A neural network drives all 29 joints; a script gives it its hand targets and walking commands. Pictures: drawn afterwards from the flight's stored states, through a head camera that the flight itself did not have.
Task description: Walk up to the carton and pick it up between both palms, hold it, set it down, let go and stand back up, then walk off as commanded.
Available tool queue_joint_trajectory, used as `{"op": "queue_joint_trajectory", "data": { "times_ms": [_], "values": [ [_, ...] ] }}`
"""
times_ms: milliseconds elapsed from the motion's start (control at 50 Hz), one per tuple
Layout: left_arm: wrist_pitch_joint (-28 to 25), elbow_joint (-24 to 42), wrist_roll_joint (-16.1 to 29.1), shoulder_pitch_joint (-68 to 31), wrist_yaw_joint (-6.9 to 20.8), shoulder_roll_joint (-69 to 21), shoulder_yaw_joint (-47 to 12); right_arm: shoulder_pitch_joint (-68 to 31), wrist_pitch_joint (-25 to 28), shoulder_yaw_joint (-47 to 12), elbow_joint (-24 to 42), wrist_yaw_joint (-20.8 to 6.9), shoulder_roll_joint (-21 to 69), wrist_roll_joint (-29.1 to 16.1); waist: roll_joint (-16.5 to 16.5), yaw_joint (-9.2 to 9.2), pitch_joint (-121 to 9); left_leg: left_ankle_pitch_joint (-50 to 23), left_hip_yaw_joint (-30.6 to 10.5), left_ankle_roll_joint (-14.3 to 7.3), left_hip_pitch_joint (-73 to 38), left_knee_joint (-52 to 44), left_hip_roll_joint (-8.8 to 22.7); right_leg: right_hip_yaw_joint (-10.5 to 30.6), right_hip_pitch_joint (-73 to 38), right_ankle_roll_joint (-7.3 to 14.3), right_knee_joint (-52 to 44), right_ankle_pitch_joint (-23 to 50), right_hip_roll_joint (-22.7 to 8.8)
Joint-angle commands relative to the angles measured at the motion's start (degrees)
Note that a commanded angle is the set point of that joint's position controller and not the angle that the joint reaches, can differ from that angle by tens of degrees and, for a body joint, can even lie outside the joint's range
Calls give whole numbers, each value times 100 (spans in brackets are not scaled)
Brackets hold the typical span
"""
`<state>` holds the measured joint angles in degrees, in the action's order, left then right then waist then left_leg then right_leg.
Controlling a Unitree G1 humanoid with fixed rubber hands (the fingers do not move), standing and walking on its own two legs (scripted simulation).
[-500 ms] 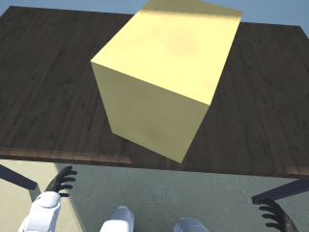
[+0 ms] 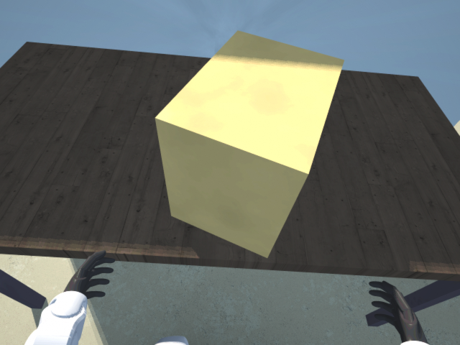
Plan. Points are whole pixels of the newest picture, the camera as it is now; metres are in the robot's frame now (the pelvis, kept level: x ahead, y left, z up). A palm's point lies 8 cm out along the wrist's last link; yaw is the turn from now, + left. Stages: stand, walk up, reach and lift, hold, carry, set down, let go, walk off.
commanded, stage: reach and lift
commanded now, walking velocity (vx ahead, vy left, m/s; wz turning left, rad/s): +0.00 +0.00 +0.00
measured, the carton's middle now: (252, 142) +0.46 -0.03 +0.07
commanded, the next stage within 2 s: none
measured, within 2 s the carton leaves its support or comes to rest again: neither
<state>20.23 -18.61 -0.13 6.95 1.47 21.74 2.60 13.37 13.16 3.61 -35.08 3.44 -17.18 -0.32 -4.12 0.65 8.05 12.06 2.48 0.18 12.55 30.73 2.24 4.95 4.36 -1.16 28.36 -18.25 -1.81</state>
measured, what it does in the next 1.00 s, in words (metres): stands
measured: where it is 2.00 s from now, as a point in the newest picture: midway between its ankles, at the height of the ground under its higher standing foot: outside the picture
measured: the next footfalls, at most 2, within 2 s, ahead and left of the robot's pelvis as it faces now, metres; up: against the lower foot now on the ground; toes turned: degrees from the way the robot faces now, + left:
none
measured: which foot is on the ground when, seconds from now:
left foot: down 0.00-1.00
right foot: down 0.00-1.00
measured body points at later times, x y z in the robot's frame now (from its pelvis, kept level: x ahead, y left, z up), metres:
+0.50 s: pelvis +0.01 +0.01 +0.01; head +0.03 +0.04 +0.45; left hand +0.21 +0.28 -0.01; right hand +0.15 -0.23 +0.01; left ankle +0.06 +0.12 -0.73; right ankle -0.02 -0.17 -0.73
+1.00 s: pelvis +0.01 +0.01 +0.01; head +0.03 +0.03 +0.45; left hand +0.23 +0.27 +0.05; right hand +0.18 -0.20 +0.06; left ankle +0.06 +0.12 -0.73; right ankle -0.02 -0.17 -0.73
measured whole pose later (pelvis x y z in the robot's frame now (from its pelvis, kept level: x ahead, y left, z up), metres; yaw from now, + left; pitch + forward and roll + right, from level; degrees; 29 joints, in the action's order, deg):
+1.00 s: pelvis +0.01 +0.01 +0.01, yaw -1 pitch -5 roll +0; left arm 5.8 4.8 19.7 16.9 11.7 31.8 4.0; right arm 33.2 -4.8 -2.9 18.4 19.9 -1.7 -5.2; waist -2.5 -2.9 7.1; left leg 10.9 4.3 -0.6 9.6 26.0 1.7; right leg 4.9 2.1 -1.2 23.3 -16.4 -3.4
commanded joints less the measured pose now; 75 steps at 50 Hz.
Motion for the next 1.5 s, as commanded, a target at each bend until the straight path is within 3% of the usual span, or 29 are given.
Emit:
{"op": "queue_joint_trajectory", "data": {
  "times_ms": [0, 80, 140, 160, 220, 260, 300, 340, 360, 420, 540, 640, 660, 680, 700, 760, 900, 940, 960, 1020, 1100, 1160, 1180, 1220, 1260, 1360, 1380, 1460, 1480],
  "values": [
    [-395, 1259, 241, -103, 69, 992, 425, 152, -105, 399, 1610, 304, -40, -601, 464, -277, -711, -527, 543, 130, -2645, -714, -354, -429, 1837, 311, -1469, 552, 30],
    [-473, 1546, 427, -60, 211, 1184, 532, 461, -287, 285, 2476, 542, 273, -607, 249, -286, -528, -469, 633, 114, -2754, -736, -397, -327, 1973, 341, -1712, 159, -103],
    [-497, 1753, 403, 74, 341, 1409, 681, 901, -488, 110, 3030, 706, 440, -670, 276, -326, -371, -385, 705, 162, -3211, -549, -516, -206, 2475, 509, -1966, -319, -326],
    [-523, 1791, 459, 38, 375, 1411, 677, 993, -519, 24, 3306, 733, 514, -690, 117, -364, -371, -384, 666, 135, -3399, -414, -562, -176, 2785, 593, -2037, -407, -429],
    [-612, 2094, 629, 318, 454, 1444, 723, 1348, -685, -58, 3748, 779, 674, -734, 377, -426, -286, -346, 660, 135, -3150, -671, -430, -242, 2425, 503, -1945, -348, -280],
    [-644, 2352, 772, 306, 459, 1437, 593, 1352, -801, 5, 4005, 783, 727, -765, 511, -325, -258, -180, 583, 182, -3000, -851, -329, -308, 2261, 451, -1904, -381, -188],
    [-771, 2535, 895, 547, 401, 1386, 606, 1435, -867, 9, 4364, 733, 872, -759, 813, -488, -427, -128, 659, 181, -2467, -1086, -230, -316, 1688, 373, -1694, -161, 14],
    [-873, 2696, 1034, 691, 429, 1402, 587, 1622, -934, -6, 4595, 756, 919, -749, 770, -480, -504, -299, 595, 199, -2438, -1133, -173, -354, 1559, 351, -1684, 33, 40],
    [-926, 2822, 1072, 685, 411, 1527, 571, 1589, -1007, -27, 4712, 757, 952, -789, 989, -525, -525, -144, 590, 210, -2241, -1191, -163, -317, 1389, 328, -1634, -37, 43],
    [-1139, 2915, 1223, 1006, 408, 1576, 508, 1871, -1112, -44, 4817, 792, 1093, -799, 1165, -555, -586, -179, 525, 206, -1792, -1372, -33, -332, 789, 230, -1450, 275, 143],
    [-1281, 2804, 1504, 1416, 684, 1687, 565, 2331, -1245, -441, 5343, 1128, 1350, -833, 865, -582, -507, -552, 530, 101, -1811, -1126, -98, -218, 743, 202, -1550, 716, 51],
    [-1438, 2948, 1761, 1349, 835, 1904, 739, 2401, -1381, -724, 5920, 1341, 1515, -848, 808, -666, -433, -434, 450, 41, -1743, -1037, -55, -192, 822, 213, -1527, 548, 4],
    [-1504, 2961, 1785, 1398, 873, 1912, 790, 2466, -1363, -868, 6079, 1381, 1632, -927, 724, -765, -528, -513, 435, 13, -1805, -985, -73, -163, 791, 188, -1518, 659, -6],
    [-1524, 2801, 1846, 1423, 922, 1859, 794, 2491, -1411, -893, 6076, 1428, 1667, -928, 621, -742, -498, -351, 399, -18, -1843, -994, -44, -182, 823, 205, -1558, 457, 8],
    [-1555, 2981, 1866, 1336, 915, 1898, 751, 2447, -1412, -919, 6206, 1445, 1690, -915, 755, -724, -503, -300, 358, -35, -1756, -1018, -25, -171, 896, 248, -1528, 396, -7],
    [-1682, 3089, 2005, 1229, 965, 2057, 891, 2358, -1407, -1015, 6498, 1529, 1777, -919, 710, -792, -583, -157, 313, -80, -1679, -915, -7, -152, 961, 250, -1481, 272, -42],
    [-1758, 3367, 2169, 965, 1025, 2031, 760, 2128, -1584, -1135, 6877, 1709, 1922, -970, 830, -698, -557, 166, 160, -134, -1558, -923, 126, -171, 996, 321, -1396, 100, -2],
    [-1714, 3243, 2068, 798, 1028, 2114, 672, 2063, -1723, -1198, 6635, 1719, 1917, -983, 994, -653, -566, 155, 165, -135, -1592, -904, 132, -146, 940, 313, -1378, 158, 18],
    [-1643, 3075, 2131, 639, 1057, 2165, 801, 1981, -1819, -1224, 6486, 1747, 1951, -993, 906, -669, -500, 270, 172, -196, -1552, -966, 105, -133, 882, 310, -1427, 50, -31],
    [-1582, 3426, 2229, 465, 997, 2229, 674, 1675, -2007, -1065, 6680, 1764, 1831, -1048, 1049, -629, -664, 196, 129, -133, -1515, -994, 151, -115, 806, 337, -1385, 104, 9],
    [-1484, 3386, 2354, 65, 971, 2374, 732, 1293, -2337, -954, 6598, 1803, 1723, -947, 968, -524, -663, 282, 158, -205, -1521, -1022, 122, -125, 808, 304, -1383, 27, 4],
    [-1320, 3505, 2403, 4, 944, 2330, 706, 1179, -2577, -817, 6636, 1840, 1691, -970, 910, -411, -631, 97, 150, -185, -1505, -1016, 126, -79, 716, 306, -1418, 315, -20],
    [-1272, 3569, 2389, -86, 957, 2344, 672, 1193, -2670, -804, 6586, 1846, 1656, -944, 1040, -297, -639, 114, 123, -169, -1520, -998, 128, -94, 689, 291, -1385, 304, 4],
    [-1176, 3642, 2424, -111, 919, 2376, 786, 1042, -2733, -777, 6768, 1833, 1648, -1018, 921, -376, -736, -70, 148, -182, -1514, -1028, 91, -70, 604, 281, -1398, 539, -8],
    [-1111, 3759, 2519, -260, 921, 2402, 770, 945, -2850, -724, 6762, 1860, 1561, -991, 912, -258, -866, -155, 147, -169, -1500, -1004, 88, -92, 524, 233, -1361, 778, -1],
    [-877, 3604, 2378, -371, 934, 2349, 939, 685, -2911, -602, 6738, 1926, 1459, -1001, 861, -312, -952, -476, 167, -142, -1519, -992, 44, -71, 435, 160, -1328, 1252, -12],
    [-802, 3733, 2396, -593, 925, 2285, 820, 466, -2976, -537, 6767, 1908, 1335, -1028, 953, -191, -958, -578, 133, -108, -1540, -945, 71, -83, 465, 154, -1267, 1346, 15],
    [-585, 3974, 2417, -870, 907, 2364, 900, 71, -3117, -394, 6923, 1937, 1233, -1129, 943, -140, -1297, -769, 175, -87, -1621, -980, 30, -174, 328, 136, -1224, 1628, 65],
    [-474, 3771, 2380, -954, 920, 2411, 871, -3, -3185, -267, 6765, 1972, 1212, -1068, 990, 9, -1213, -745, 175, -84, -1579, -967, 40, -158, 255, 130, -1222, 1726, 37]
  ]
}}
